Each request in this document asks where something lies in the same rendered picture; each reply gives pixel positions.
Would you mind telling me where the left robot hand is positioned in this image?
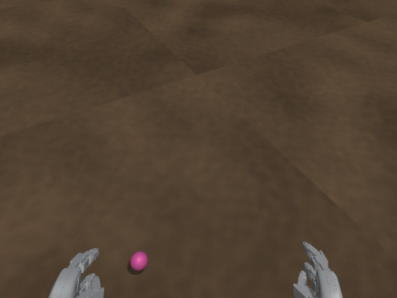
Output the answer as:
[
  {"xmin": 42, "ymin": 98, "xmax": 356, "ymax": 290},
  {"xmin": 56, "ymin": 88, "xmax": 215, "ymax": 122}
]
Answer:
[{"xmin": 48, "ymin": 248, "xmax": 104, "ymax": 298}]

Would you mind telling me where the right robot hand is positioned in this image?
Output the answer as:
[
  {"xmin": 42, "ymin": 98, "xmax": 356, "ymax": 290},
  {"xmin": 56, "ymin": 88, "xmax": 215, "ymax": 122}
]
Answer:
[{"xmin": 293, "ymin": 242, "xmax": 343, "ymax": 298}]

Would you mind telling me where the ball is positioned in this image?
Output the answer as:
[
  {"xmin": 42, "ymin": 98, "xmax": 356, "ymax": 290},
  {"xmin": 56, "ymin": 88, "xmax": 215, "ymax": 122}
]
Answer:
[{"xmin": 130, "ymin": 251, "xmax": 148, "ymax": 271}]

